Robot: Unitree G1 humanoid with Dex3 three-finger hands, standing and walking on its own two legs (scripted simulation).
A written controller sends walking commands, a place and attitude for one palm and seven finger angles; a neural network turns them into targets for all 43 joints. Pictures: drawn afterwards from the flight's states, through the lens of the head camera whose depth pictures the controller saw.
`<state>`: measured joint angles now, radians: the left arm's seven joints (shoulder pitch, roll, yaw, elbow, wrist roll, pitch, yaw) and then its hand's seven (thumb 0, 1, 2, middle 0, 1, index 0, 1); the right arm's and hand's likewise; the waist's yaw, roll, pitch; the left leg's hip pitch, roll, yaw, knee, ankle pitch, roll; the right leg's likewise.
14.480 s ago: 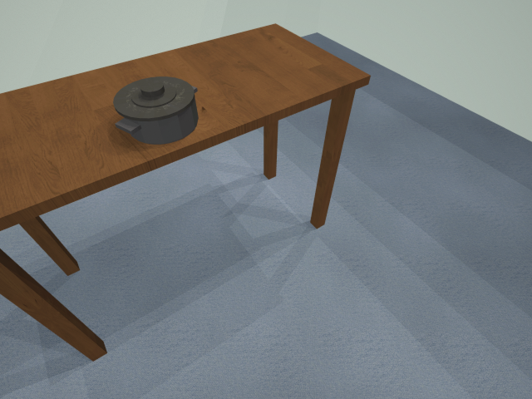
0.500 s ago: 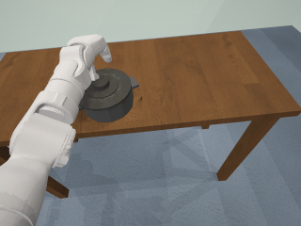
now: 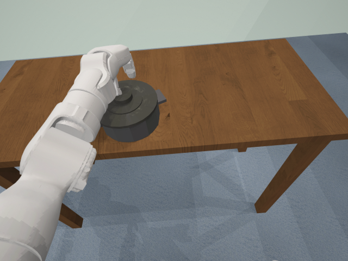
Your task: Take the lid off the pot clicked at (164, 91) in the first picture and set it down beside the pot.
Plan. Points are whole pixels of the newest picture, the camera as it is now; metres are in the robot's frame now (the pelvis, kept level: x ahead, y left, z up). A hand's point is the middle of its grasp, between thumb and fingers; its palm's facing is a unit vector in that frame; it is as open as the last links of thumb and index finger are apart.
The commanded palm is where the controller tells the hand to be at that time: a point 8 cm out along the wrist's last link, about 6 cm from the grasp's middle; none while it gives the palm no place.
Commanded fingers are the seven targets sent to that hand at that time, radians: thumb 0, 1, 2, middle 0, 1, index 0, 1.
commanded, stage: lower the open fingers around the knob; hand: left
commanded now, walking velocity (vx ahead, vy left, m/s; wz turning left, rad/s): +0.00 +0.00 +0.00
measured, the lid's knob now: (122, 96) +0.52 +0.13 +0.09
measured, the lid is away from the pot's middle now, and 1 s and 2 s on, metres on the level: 0.00 0.00 0.00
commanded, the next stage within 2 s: close the fingers and squeeze the knob in 0.98 s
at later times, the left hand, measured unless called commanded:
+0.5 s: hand (118, 91) +0.49 +0.13 +0.13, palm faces -0.39 -0.05 -0.92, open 10.0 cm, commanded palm +0.49 +0.14 +0.17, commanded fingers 0.00 -0.34 1.55 -0.85 -0.08 -0.85 -0.08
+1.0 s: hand (123, 90) +0.51 +0.12 +0.12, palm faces -0.40 -0.04 -0.92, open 10.0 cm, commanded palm +0.51 +0.12 +0.17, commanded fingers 0.00 -0.34 1.55 -0.85 -0.08 -0.85 -0.08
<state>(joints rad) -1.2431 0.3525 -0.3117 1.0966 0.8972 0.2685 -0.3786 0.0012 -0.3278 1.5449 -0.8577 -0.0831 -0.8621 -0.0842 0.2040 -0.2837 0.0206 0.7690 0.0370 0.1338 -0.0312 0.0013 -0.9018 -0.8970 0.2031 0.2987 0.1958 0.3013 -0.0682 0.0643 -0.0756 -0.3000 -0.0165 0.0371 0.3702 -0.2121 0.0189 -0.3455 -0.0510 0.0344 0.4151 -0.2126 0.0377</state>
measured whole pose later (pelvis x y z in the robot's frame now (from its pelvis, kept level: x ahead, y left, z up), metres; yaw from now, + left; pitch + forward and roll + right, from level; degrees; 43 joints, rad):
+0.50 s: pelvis +0.00 +0.00 +0.00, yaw -1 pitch +10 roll +1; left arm -1.22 0.40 -0.28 1.16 0.90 0.19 -0.32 0.00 -0.33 1.54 -0.86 -0.09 -0.86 -0.08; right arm 0.27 -0.29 0.01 0.79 0.04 0.13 -0.05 0.00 -0.90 -0.90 0.20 0.30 0.20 0.30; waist -0.11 0.05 -0.07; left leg -0.36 -0.01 0.04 0.42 -0.23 0.02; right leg -0.40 -0.04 0.04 0.45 -0.22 0.04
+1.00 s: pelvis +0.01 +0.00 -0.01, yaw +0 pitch +12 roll +1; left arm -1.26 0.38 -0.29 1.21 0.91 0.22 -0.30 0.00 -0.33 1.55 -0.83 -0.08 -0.86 -0.08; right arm 0.25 -0.29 0.02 0.79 0.04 0.15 -0.05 0.00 -0.90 -0.90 0.20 0.30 0.20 0.30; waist -0.13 0.05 -0.08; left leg -0.40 0.00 0.04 0.45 -0.26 0.01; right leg -0.45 -0.04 0.04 0.48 -0.24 0.03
